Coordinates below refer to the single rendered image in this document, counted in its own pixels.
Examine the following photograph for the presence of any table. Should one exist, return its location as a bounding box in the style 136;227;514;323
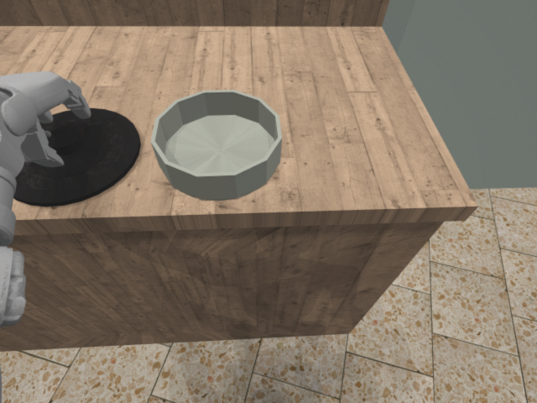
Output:
0;0;479;352

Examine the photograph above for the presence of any pot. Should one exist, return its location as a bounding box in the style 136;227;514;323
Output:
151;90;282;201

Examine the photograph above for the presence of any left robot forearm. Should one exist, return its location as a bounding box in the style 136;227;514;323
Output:
0;83;37;247

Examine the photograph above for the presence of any left robot upper arm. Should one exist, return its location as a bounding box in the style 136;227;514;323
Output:
0;246;26;403

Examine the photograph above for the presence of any left robot hand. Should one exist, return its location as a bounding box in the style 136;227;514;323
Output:
0;71;91;167

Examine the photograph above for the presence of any lid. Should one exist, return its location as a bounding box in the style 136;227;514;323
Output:
13;108;141;207

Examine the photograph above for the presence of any knob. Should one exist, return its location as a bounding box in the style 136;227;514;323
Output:
47;127;83;155

